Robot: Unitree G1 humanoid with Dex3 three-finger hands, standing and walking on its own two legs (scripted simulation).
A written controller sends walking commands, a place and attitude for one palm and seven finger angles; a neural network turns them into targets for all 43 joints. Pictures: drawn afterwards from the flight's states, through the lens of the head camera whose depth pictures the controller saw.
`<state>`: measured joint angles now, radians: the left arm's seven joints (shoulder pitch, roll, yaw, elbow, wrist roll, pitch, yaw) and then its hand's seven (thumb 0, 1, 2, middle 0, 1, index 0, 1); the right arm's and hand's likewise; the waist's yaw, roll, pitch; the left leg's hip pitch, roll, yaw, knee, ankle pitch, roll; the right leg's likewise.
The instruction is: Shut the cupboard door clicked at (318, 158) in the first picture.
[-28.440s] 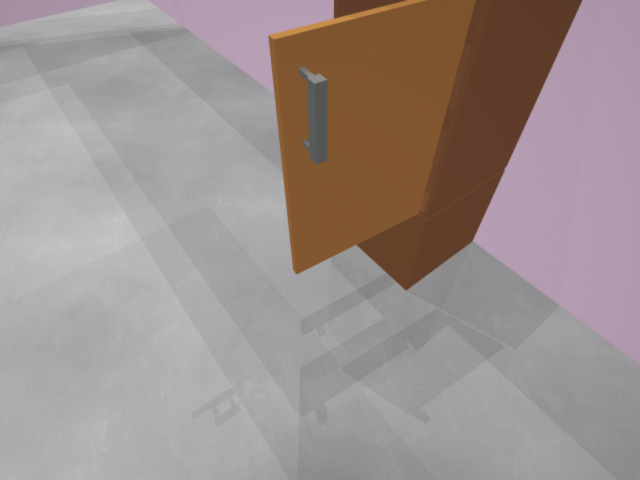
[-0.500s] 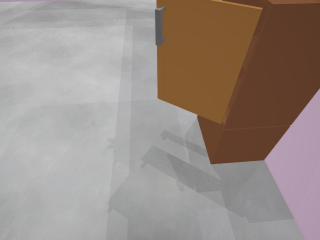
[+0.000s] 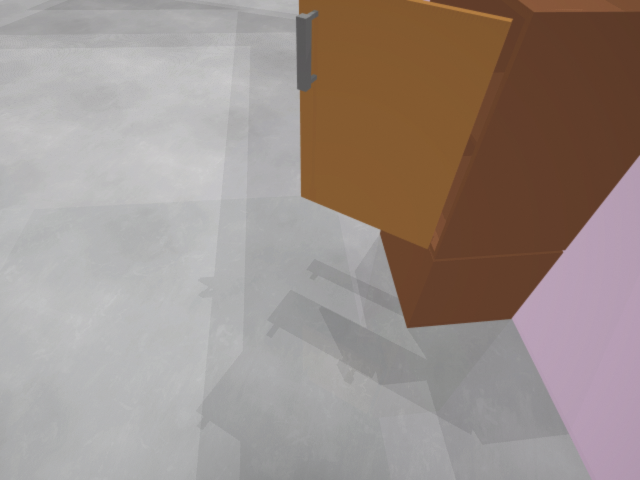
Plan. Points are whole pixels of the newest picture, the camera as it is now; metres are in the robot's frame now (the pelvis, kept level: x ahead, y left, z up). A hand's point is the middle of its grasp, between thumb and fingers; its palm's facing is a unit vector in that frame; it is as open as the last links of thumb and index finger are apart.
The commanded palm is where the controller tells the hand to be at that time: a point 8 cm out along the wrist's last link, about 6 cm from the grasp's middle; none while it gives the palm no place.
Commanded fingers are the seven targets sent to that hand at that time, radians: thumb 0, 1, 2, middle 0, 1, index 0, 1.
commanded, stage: look to check the result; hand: left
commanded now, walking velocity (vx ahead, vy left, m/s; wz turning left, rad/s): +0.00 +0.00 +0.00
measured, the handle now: (308, 51) +0.92 +0.06 +0.12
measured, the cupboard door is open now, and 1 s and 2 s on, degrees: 54 54 54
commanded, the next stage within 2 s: walk to a spot facing it in 0.48 s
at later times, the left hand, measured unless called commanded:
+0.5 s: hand out of the picture -0.02 +0.16 -0.18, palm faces +0.04 -0.98 -0.17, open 7.4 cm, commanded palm none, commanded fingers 0.00 0.90 0.90 -0.20 -0.30 -0.20 -0.30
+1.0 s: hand out of the picture +0.02 +0.21 -0.21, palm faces +0.20 -0.96 -0.20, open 7.4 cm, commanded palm none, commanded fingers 0.00 0.90 0.90 -0.20 -0.30 -0.20 -0.30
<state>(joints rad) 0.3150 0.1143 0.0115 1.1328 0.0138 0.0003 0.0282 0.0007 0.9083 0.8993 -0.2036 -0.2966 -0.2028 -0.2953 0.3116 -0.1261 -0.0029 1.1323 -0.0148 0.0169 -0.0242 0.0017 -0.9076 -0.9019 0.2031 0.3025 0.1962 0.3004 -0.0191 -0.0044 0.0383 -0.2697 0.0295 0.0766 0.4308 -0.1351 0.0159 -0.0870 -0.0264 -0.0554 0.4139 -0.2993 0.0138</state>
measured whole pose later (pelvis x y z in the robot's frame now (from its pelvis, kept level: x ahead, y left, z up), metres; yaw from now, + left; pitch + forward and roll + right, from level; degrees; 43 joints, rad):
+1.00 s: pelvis +0.02 +0.01 -0.02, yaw +10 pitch -1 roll -1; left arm 0.23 0.20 0.08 1.00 0.02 0.05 0.03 0.00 0.91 0.90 -0.20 -0.30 -0.20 -0.30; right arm 0.23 -0.18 -0.04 1.00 -0.03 0.03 0.00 0.00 -0.91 -0.90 0.20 0.30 0.20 0.30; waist -0.02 -0.04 0.13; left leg -0.38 -0.01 0.06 0.70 -0.29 0.07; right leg -0.26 -0.07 -0.11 0.94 -0.58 0.03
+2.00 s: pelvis +0.03 -0.01 +0.00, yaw +46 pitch +0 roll +0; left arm 0.22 0.25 0.09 0.89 0.03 0.05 -0.02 0.01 0.91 0.90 -0.20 -0.30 -0.20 -0.30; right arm 0.18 -0.22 -0.03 0.87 -0.03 0.01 0.01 0.00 -0.91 -0.90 0.21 0.30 0.20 0.30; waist 0.01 -0.03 0.10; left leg -0.24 -0.01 -0.03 0.53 -0.30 0.02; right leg -0.48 -0.10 -0.05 1.05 -0.43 0.06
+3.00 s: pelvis +0.17 +0.20 +0.00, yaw +73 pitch +1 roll -2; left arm 0.18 0.23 0.06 0.90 0.03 0.04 0.01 0.00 0.91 0.90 -0.20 -0.30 -0.20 -0.29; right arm 0.18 -0.16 -0.01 0.92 -0.03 0.00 -0.02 0.00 -0.90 -0.90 0.21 0.30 0.20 0.30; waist 0.00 -0.02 0.04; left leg -0.28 -0.04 0.06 0.43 -0.17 0.10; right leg -0.43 -0.07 0.00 0.85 -0.34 0.06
